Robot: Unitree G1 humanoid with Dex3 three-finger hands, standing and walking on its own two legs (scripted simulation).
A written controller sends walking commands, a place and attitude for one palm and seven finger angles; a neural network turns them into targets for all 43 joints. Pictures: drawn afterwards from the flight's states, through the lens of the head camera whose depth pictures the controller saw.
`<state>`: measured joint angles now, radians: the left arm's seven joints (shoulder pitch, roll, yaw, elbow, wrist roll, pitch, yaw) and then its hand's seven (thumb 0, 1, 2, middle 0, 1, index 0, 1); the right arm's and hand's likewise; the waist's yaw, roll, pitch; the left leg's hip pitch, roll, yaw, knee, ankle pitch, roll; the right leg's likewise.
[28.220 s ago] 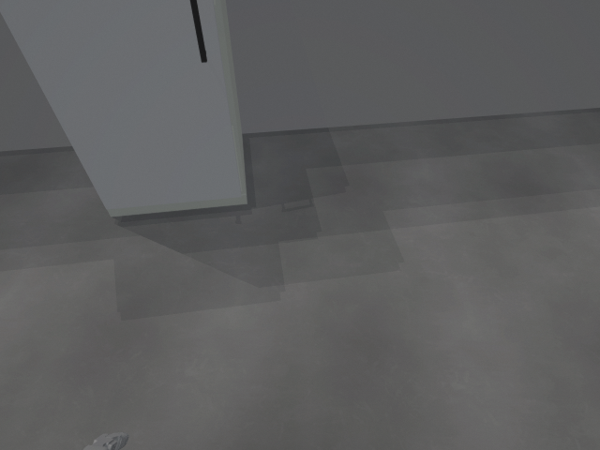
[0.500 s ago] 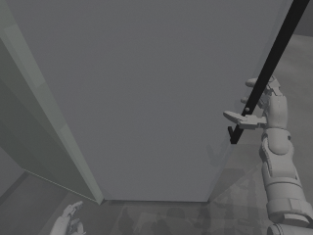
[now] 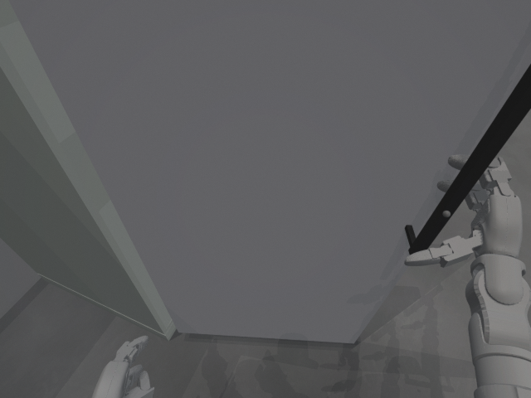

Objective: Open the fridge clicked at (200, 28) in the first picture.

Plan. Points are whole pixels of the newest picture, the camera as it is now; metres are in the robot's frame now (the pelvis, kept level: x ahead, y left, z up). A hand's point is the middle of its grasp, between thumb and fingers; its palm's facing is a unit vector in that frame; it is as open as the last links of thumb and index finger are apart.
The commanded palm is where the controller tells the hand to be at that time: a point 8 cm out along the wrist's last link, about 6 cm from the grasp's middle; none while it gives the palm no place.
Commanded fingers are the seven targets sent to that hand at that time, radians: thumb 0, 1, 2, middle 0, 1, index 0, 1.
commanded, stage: slip the hand off the handle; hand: right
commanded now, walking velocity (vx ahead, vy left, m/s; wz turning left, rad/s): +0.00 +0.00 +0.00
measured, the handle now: (474, 148) +0.40 -0.24 +0.22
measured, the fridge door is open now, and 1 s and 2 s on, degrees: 70 70 70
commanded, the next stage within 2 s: draw the hand back to the body in 1.16 s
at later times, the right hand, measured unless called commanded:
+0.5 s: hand (509, 229) +0.33 -0.30 +0.14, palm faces +0.29 +0.93 -0.21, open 14.7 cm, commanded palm +0.29 -0.33 +0.15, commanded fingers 0.00 0.55 -0.20 0.25 1.15 0.25 1.15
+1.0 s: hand (521, 285) +0.25 -0.28 +0.13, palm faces +0.27 +0.94 -0.21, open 14.7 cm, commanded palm +0.20 -0.32 +0.15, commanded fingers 0.00 0.55 -0.20 0.25 1.15 0.25 1.15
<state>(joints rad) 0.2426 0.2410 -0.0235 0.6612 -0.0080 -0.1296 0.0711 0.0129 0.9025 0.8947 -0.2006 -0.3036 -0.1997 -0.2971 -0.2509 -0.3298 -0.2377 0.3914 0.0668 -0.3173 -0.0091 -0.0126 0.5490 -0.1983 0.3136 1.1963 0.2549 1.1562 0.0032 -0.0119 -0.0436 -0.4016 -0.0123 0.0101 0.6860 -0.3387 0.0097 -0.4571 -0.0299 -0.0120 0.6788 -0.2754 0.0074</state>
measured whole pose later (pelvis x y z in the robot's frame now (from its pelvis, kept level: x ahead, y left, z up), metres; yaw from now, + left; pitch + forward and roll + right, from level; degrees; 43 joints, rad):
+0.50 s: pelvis +0.02 -0.01 +0.00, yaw -1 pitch +4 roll +1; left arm 0.24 0.24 -0.03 0.64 -0.02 -0.11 0.09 0.01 0.90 0.89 -0.20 -0.30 -0.20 -0.30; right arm -0.14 -0.41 -0.38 0.31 0.16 -0.29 0.17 -0.01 0.55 -0.20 0.25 1.15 0.25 1.15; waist -0.03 -0.02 -0.07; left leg -0.39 0.00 0.03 0.70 -0.38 0.00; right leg -0.48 -0.02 0.01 0.74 -0.33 -0.01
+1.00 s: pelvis +0.00 -0.01 +0.00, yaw -1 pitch +2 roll +1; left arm 0.22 0.23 -0.04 0.62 -0.02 -0.17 0.10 0.01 0.90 0.89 -0.20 -0.30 -0.20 -0.30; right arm 0.13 -0.36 -0.34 0.04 0.20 -0.28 0.16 -0.01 0.55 -0.20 0.25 1.15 0.25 1.15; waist -0.04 -0.02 -0.07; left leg -0.38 0.00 0.03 0.71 -0.36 -0.01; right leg -0.46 -0.02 0.01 0.74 -0.31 -0.01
